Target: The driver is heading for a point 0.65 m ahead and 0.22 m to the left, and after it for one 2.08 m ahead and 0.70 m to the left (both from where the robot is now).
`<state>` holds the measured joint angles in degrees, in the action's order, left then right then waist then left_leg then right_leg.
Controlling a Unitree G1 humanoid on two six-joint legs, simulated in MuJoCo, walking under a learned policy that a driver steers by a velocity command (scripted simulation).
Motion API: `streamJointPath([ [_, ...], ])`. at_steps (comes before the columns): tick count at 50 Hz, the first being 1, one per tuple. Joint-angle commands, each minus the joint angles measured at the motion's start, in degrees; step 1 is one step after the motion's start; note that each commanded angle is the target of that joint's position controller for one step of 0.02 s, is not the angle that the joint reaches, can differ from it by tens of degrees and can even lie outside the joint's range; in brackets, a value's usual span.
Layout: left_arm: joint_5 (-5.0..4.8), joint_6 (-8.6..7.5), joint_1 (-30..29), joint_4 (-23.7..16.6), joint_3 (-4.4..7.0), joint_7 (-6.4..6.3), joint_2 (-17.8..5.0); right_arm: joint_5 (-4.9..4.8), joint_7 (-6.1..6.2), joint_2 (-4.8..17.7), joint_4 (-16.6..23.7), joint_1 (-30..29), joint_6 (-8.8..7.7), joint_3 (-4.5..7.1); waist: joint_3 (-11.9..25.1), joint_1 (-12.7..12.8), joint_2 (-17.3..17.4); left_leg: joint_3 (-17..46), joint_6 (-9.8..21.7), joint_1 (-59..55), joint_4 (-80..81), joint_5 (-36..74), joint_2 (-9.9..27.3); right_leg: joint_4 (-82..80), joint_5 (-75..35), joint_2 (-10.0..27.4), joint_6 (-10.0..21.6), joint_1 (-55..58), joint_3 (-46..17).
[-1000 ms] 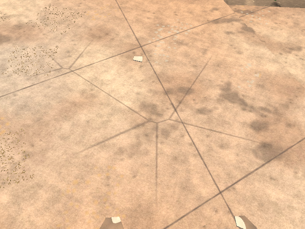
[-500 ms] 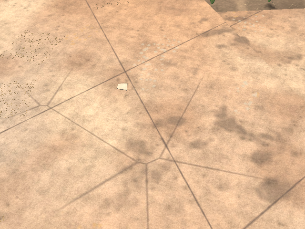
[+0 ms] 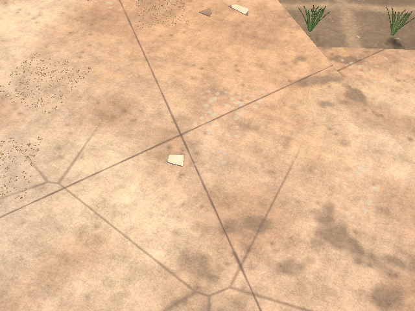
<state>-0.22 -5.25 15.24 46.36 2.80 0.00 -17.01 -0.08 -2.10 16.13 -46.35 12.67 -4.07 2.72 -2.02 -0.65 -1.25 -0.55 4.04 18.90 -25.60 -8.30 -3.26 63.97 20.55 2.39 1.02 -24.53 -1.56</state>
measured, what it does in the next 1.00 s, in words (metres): walks ahead, turning left: right foot, then left foot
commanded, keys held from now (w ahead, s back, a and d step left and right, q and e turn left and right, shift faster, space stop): w+q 0.90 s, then q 0.10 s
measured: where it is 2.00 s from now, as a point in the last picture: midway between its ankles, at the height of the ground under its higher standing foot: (152, 259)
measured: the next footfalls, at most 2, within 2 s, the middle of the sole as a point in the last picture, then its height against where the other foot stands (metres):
right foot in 0.34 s outside the picture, level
left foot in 0.84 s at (142, 289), level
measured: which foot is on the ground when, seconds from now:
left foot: down 0.00-0.34, up 0.36-0.82, down 0.84-1.00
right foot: up 0.00-0.32, down 0.34-0.84, up 0.86-1.00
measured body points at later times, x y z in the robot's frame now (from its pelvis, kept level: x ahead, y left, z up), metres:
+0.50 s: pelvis +0.27 -0.04 +0.00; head +0.29 -0.05 +0.45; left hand +0.33 +0.26 -0.09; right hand +0.43 -0.30 -0.12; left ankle +0.19 +0.08 -0.65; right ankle +0.32 -0.14 -0.74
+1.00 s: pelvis +0.49 +0.11 +0.00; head +0.53 +0.14 +0.44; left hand +0.43 +0.41 -0.12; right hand +0.77 -0.04 -0.10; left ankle +0.50 +0.19 -0.74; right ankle +0.53 -0.07 -0.65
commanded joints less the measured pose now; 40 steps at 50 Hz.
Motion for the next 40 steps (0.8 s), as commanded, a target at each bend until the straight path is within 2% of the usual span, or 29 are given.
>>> streamJointPath([
  [1, 0.73, -0.61, 0.4, -4.5, 1.51, -0.27, -4.8, 0.02, 0.69, 7.0, 3.8, 0.1, -0.71, 1.70, 4.5, 1.3, 5.8, 20.5, 11.7, -10.4, 14.8, 5.0, 14.6, -4.3, -3.6, 3.9, -1.3, -9.9, -2.8],
  [3, 0.90, 0.01, -2.9, -5.7, 1.21, -0.60, -4.0, -0.42, 1.43, 8.7, 3.5, 1.2, -0.83, 2.32, 2.6, 1.0, 5.5, 17.9, 11.8, -7.3, 16.4, 6.0, 13.8, -10.9, -7.6, 3.4, -2.9, -10.5, -2.0],
  [7, 0.61, -0.42, -11.6, -7.7, 0.52, -0.19, -2.6, -0.99, 2.59, 10.2, 2.7, 4.5, -0.31, 3.01, 0.7, -1.7, 5.3, 14.1, 8.9, -4.4, 16.0, 4.3, 10.7, -26.9, -21.9, 0.8, -4.3, -6.8, -1.9],
  [11, -0.29, -1.23, -17.5, -9.4, 0.61, 0.70, -3.5, -1.61, 3.04, 10.3, 1.7, 8.6, 0.60, 3.22, 0.6, -3.6, 5.7, 17.0, 7.9, -6.6, 12.5, 1.0, 11.7, -34.1, -24.8, -1.3, -4.3, -3.0, -2.7],
  [14, -0.53, -1.92, -16.3, -9.3, 1.41, 1.05, -5.7, -1.38, 3.38, 10.3, 2.0, 8.5, 1.26, 3.49, 1.2, -1.9, 7.2, 21.4, 6.4, -9.8, 7.6, -0.1, 13.1, -37.1, -19.4, -1.3, -2.8, 1.0, -3.5],
  [15, -0.53, -2.15, -13.3, -8.5, 1.80, 0.98, -6.3, -1.26, 3.40, 9.8, 2.3, 8.0, 1.50, 3.41, 2.1, -0.1, 7.8, 21.8, 5.6, -9.6, 4.8, 0.8, 12.4, -38.7, -17.8, -1.4, -1.7, 5.1, -2.8],
  [16, -0.19, -2.34, -8.1, -7.1, 2.62, 0.64, -7.8, -1.00, 3.31, 8.0, 2.8, 7.9, 1.58, 2.83, 5.0, 2.4, 7.3, 20.8, 4.1, -7.9, -0.6, 2.2, 9.6, -40.1, -16.5, -0.6, 0.0, 13.3, -2.5],
  [17, 0.74, -2.52, 0.2, -6.1, 3.51, 0.20, -10.7, -0.30, 3.04, 4.4, 4.0, 7.7, 1.42, 1.54, 12.3, 6.1, 2.3, 16.5, 2.0, -1.9, -15.4, -2.6, 5.9, -39.1, -13.2, 7.8, 3.4, 26.8, -10.1],
  [18, 1.18, -1.55, 5.5, -4.6, 4.84, 0.09, -15.9, -1.23, 2.96, 0.3, 6.0, 14.5, 0.59, 0.29, 19.6, 3.9, -14.6, 8.2, -1.7, 17.3, -34.0, -23.0, -2.1, -42.9, -3.3, 20.8, 12.0, 45.1, -33.3],
  [19, 0.21, -1.18, 5.8, -4.1, 4.12, 0.49, -12.0, -2.34, 3.04, 5.3, 5.6, 14.8, 0.31, 1.10, 17.8, 4.4, -14.9, 9.3, -2.3, 26.1, -43.7, -25.6, 2.0, -46.6, 9.2, 22.8, 13.5, 44.1, -42.8],
  [20, 0.08, -1.13, 2.9, -5.0, 2.95, 0.43, -7.6, -2.33, 3.10, 9.3, 5.8, 9.6, 0.56, 2.26, 10.6, 5.6, -8.4, 9.8, -2.4, 27.9, -46.6, -20.2, 4.3, -47.6, 9.1, 19.9, 11.0, 37.7, -34.4],
  [21, 0.42, -0.96, -0.2, -5.2, 2.35, 0.43, -6.1, -1.83, 3.20, 9.3, 6.3, 6.6, 0.94, 2.52, 6.6, 4.7, -4.9, 8.3, -2.9, 26.3, -46.1, -15.7, 6.2, -48.3, 1.6, 17.2, 9.2, 31.3, -26.1],
  [22, 0.61, -0.78, -2.5, -5.0, 1.84, 0.47, -4.4, -1.29, 3.09, 8.6, 6.9, 5.0, 1.18, 2.65, 3.8, 3.7, -4.4, 8.1, -3.2, 25.0, -43.7, -12.7, 7.5, -49.5, -4.7, 14.9, 8.7, 26.4, -20.6],
  [23, 0.94, -0.78, -3.7, -4.6, 1.53, 0.37, -3.6, -1.33, 2.74, 7.6, 7.3, 4.6, 1.57, 2.79, 2.3, 2.5, -5.5, 7.9, -3.3, 22.8, -41.9, -10.7, 9.0, -50.9, -8.8, 13.3, 8.0, 22.8, -16.1],
  [24, 0.99, -0.94, -4.1, -4.2, 1.62, 0.33, -3.6, -1.60, 2.44, 6.3, 7.7, 4.7, 1.98, 2.65, 1.7, 1.9, -6.2, 7.2, -3.5, 21.1, -40.7, -9.5, 9.6, -52.4, -11.2, 12.4, 7.9, 20.6, -12.9],
  [26, 0.66, -1.40, -3.8, -3.2, 2.10, 0.31, -4.7, -1.57, 2.11, 4.4, 8.8, 3.6, 2.64, 2.29, 1.1, 1.6, -5.0, 6.3, -4.1, 21.3, -38.3, -7.3, 10.1, -54.4, -15.9, 12.5, 9.0, 19.2, -8.5],
  [30, 0.58, -1.35, -3.3, -1.7, 2.90, 0.05, -7.1, -1.33, 1.39, 3.4, 11.1, -0.4, 2.73, 1.83, 0.4, 2.1, -2.8, 5.5, -4.7, 22.4, -28.0, 2.0, 10.4, -55.9, -23.1, 12.5, 9.4, 20.4, -0.7],
  [34, 0.10, -0.59, -1.2, -0.5, 3.24, -0.31, -8.8, -1.25, -0.06, 2.4, 13.5, -7.8, 2.20, 1.18, -1.5, 4.7, -1.6, 1.6, -3.5, 19.5, -16.7, 9.7, 9.2, -55.8, -25.2, 11.8, 8.0, 21.9, 6.1],
  [36, -0.42, 0.01, 0.6, 0.4, 3.52, -0.32, -9.8, -1.35, -0.66, 2.5, 15.0, -10.7, 2.27, 1.11, -2.6, 5.4, -1.5, 0.2, -2.6, 19.4, -13.4, 8.8, 8.7, -55.0, -26.4, 12.8, 7.3, 24.9, 7.8],
  [38, -1.02, 0.77, 1.4, 1.0, 3.87, -0.33, -10.9, -1.32, -1.18, 3.3, 16.3, -12.1, 2.40, 1.41, -2.9, 4.9, -1.9, -1.3, -1.0, 18.5, -11.2, 4.9, 7.5, -52.3, -32.9, 13.9, 6.4, 28.2, 9.4],
  [40, -1.54, 1.51, 1.1, 1.0, 4.44, -0.68, -12.7, -0.97, -1.30, 5.3, 16.6, -9.6, 2.75, 2.45, 0.0, 2.3, -3.9, -4.5, 1.3, 12.0, -10.5, -1.1, 3.9, -44.7, -51.9, 13.9, 5.3, 30.1, 11.6],
])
